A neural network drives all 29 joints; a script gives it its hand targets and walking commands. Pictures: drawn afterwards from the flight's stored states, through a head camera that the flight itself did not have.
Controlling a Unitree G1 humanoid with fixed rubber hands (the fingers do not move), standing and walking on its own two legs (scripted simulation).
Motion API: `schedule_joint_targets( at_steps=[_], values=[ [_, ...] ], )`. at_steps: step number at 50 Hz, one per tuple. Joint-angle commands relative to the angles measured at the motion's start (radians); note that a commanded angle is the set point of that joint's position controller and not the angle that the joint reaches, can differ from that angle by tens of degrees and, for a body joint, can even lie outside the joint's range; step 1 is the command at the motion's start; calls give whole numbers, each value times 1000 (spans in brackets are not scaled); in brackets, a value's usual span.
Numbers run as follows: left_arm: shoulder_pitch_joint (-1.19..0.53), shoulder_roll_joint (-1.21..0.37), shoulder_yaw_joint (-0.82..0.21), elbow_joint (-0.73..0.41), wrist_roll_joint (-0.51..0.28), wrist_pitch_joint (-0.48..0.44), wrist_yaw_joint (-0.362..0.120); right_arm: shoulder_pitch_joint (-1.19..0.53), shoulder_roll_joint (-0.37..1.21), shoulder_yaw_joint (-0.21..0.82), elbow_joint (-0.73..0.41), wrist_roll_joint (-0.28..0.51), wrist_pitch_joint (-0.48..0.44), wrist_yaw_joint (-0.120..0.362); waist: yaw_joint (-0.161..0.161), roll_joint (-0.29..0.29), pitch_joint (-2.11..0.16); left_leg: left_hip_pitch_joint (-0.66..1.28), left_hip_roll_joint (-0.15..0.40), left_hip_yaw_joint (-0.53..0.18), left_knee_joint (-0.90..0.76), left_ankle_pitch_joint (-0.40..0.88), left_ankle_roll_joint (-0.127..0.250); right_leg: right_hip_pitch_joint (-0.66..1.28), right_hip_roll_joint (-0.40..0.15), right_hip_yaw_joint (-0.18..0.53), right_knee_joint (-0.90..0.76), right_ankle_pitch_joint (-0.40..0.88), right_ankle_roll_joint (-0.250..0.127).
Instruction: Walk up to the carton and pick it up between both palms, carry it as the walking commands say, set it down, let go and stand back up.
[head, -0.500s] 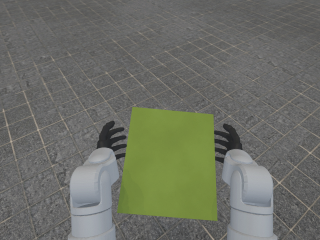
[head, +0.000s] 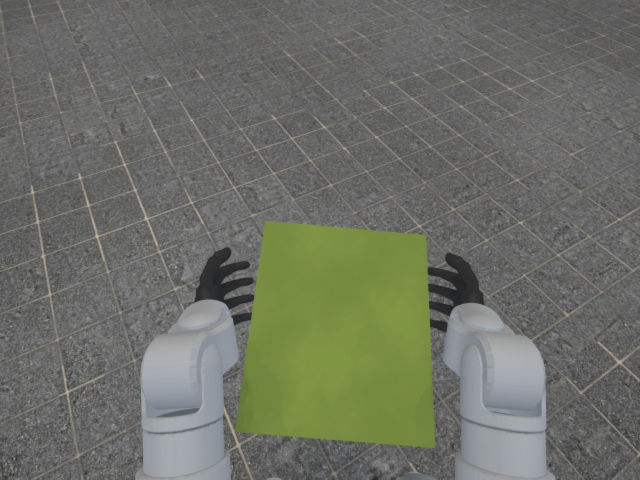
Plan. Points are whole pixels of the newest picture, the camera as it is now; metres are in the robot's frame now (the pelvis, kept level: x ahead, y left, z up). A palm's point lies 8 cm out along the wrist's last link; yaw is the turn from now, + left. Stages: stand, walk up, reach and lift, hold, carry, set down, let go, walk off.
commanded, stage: carry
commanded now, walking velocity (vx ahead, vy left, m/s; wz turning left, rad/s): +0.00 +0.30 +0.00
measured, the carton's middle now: (333, 337) +0.31 +0.01 -0.01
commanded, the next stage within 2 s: none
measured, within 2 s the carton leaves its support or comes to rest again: neither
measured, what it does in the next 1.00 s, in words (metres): steps to the left: right foot, then left foot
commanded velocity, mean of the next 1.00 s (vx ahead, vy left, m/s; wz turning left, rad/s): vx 0.00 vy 0.14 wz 0.00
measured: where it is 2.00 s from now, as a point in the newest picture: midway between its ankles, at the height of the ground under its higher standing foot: outside the picture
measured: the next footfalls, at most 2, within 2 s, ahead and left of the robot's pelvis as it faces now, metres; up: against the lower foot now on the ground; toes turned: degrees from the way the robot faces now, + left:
right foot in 0.28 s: +0.00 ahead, -0.03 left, +0.00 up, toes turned -12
left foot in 0.62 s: +0.00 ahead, +0.32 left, +0.00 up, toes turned +3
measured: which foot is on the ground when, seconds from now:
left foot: down 0.00-0.30, up 0.32-0.60, down 0.62-1.00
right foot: up 0.00-0.26, down 0.28-0.62, up 0.64-1.00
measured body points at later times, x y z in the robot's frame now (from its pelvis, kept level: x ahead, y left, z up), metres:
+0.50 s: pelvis -0.06 +0.12 +0.01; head -0.03 +0.11 +0.45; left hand +0.24 +0.26 +0.10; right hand +0.24 -0.03 +0.08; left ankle -0.03 +0.27 -0.68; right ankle -0.04 -0.02 -0.73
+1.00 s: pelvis -0.12 +0.24 +0.00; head -0.09 +0.26 +0.45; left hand +0.19 +0.38 +0.09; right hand +0.19 +0.10 +0.09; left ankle -0.04 +0.32 -0.73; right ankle -0.12 +0.12 -0.71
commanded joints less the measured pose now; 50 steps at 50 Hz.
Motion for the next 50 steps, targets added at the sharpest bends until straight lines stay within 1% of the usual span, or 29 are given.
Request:
schedule_joint_targets(
  at_steps=[1, 2, 4, 5, 7, 8, 9, 11, 12, 13, 14, 15, 16, 18, 20, 21, 23, 26, 27, 29, 30, 31, 33, 34, 37, 40, 43, 46, 50],
  values=[
    [-556, -1057, -732, -242, -428, -73, -253, -331, 1044, 543, -165, 396, -69, 232, -29, 179, -599, 395, 214, -82, -153, 536, 141, -146, 46, -31, 157, 20, -56],
    [-550, -1063, -756, -212, -418, -54, -252, -302, 1031, 517, -140, 379, -63, 235, -29, 240, -567, 355, 205, -124, -195, 383, 120, -120, 56, -29, 176, 6, -62],
    [-526, -1075, -733, -156, -399, -43, -253, -352, 1027, 532, -173, 376, -63, 231, -31, 166, -558, 343, 199, -161, -261, 155, 112, -85, 82, -26, 80, 41, -79],
    [-531, -1041, -745, -195, -403, -40, -249, -290, 1019, 515, -129, 372, -58, 231, -35, 207, -545, 314, 208, -197, -265, 188, 106, -80, 81, -23, 54, 34, -79],
    [-526, -1049, -709, -187, -392, -33, -248, -360, 1039, 550, -192, 388, -54, 226, -34, 127, -588, 381, 234, -248, -300, 260, 75, -26, 98, -24, -70, 31, -90],
    [-483, -1045, -694, -172, -390, -37, -247, -368, 1027, 558, -222, 395, -60, 221, -31, 155, -636, 401, 242, -231, -271, 370, 92, 28, 87, -11, -173, 31, -105],
    [-505, -1032, -698, -190, -390, -35, -247, -376, 1036, 563, -211, 392, -52, 219, -23, 146, -633, 342, 229, -216, -331, 333, 31, 124, 107, -51, -246, 37, -109],
    [-491, -1036, -696, -181, -403, -36, -253, -326, 1037, 557, -176, 379, -46, 214, -17, 174, -640, 294, 188, -126, -283, 230, 52, 235, 89, -41, -441, 122, -136],
    [-470, -1027, -676, -126, -381, -23, -248, -336, 1018, 547, -154, 373, -40, 209, -9, 171, -607, 234, 155, -101, -282, 208, -12, 343, 102, -75, -578, 182, -142],
    [-493, -1023, -674, -165, -386, -32, -257, -351, 1020, 562, -164, 377, -46, 214, 11, 113, -612, 103, 127, -37, -256, 111, -67, 510, 18, -11, -707, 300, -175],
    [-414, -994, -626, -105, -351, -26, -255, -356, 1024, 586, -164, 391, -36, 210, 27, -154, -593, -110, 45, 11, -98, -40, -135, 638, -218, 288, -785, 247, -248],
    [-480, -1009, -629, -134, -365, -31, -256, -391, 1020, 579, -194, 376, -29, 209, 14, -371, -504, -276, 11, -29, 227, -261, -113, 491, -488, 622, -846, 274, -374],
    [-453, -1039, -641, -122, -358, -27, -258, -435, 1019, 587, -250, 389, -32, 216, 6, -235, -428, -323, 62, -186, 464, -236, -99, 362, -521, 595, -821, 268, -420],
    [-482, -1015, -632, -131, -369, -19, -260, -408, 1053, 586, -143, 388, -19, 209, -12, -18, -427, -246, 34, -180, 551, -121, -73, 251, -360, 374, -795, 186, -303],
    [-581, -1039, -677, -217, -394, -26, -255, -358, 1076, 564, -114, 387, -17, 218, -19, -28, -442, -231, 39, -84, 395, -141, -73, 328, -296, 247, -694, 514, -261],
    [-613, -1049, -677, -243, -402, -38, -256, -398, 1086, 577, -159, 401, -25, 218, -14, -79, -488, -209, 15, -47, 346, -183, -76, 403, -270, 222, -638, 773, -258],
    [-448, -1025, -642, -136, -350, -20, -244, -427, 1059, 610, -202, 429, -23, 211, -3, -186, -496, -187, 8, -23, 240, -217, -78, 438, -282, 215, -602, 1009, -232],
    [-401, -1024, -638, -143, -361, -25, -255, -372, 1073, 631, -199, 431, -20, 207, -3, -299, -537, 6, -22, 44, 6, -157, -70, 378, -236, 121, -589, 957, -171],
    [-427, -1009, -651, -187, -364, -33, -256, -365, 1065, 629, -200, 426, -25, 204, -13, -348, -539, 94, -32, 79, -86, -64, -72, 319, -206, 58, -555, 806, -136],
    [-444, -1021, -669, -182, -361, -29, -257, -410, 1069, 633, -217, 432, -24, 208, -22, -169, -565, 337, 27, 55, -201, 52, -70, 147, -106, -36, -394, 470, -63],
    [-436, -1011, -671, -190, -359, -34, -257, -357, 1051, 612, -183, 422, -29, 212, -35, 96, -583, 415, 257, -211, -247, 397, -5, -11, -12, -79, -245, 86, -27],
    [-457, -1026, -699, -179, -360, -31, -255, -391, 1021, 593, -210, 417, -44, 214, -40, 352, -570, 407, 391, -341, -240, 582, 79, -133, 31, -69, -42, -194, -31],
    [-475, -1039, -719, -156, -393, -36, -257, -322, 1029, 574, -147, 394, -37, 215, -49, 152, -571, 349, 363, -227, -169, 595, 141, -95, 30, 34, 126, -125, -45],
    [-469, -1068, -720, -148, -394, -39, -257, -383, 1059, 598, -185, 425, -38, 221, -32, 126, -590, 409, 323, -160, -129, 678, 117, -117, 24, 32, 163, -54, -33],
    [-619, -1106, -780, -253, -452, -61, -262, -370, 1087, 536, -149, 408, -59, 237, -31, 159, -637, 419, 274, -107, -140, 635, 95, -106, 31, 38, 166, 29, -41],
    [-591, -1094, -768, -222, -424, -52, -260, -362, 1060, 520, -155, 400, -74, 239, -33, 186, -611, 385, 280, -189, -203, 471, 79, -60, 45, 70, 68, 40, -60],
    [-489, -1078, -727, -160, -395, -40, -253, -377, 1026, 550, -219, 405, -69, 230, -40, 134, -632, 398, 308, -247, -225, 498, 96, 11, 85, 30, -117, 70, -53],
    [-436, -1035, -688, -121, -366, -31, -247, -312, 1018, 539, -136, 391, -50, 226, -39, 184, -637, 424, 308, -226, -196, 611, 98, 109, 75, 38, -338, 98, -74],
    [-465, -1056, -701, -143, -383, -37, -256, -307, 1034, 549, -127, 392, -51, 224, -20, 176, -634, 299, 232, -129, -192, 271, 42, 319, 72, 16, -636, 344, -89]
  ],
)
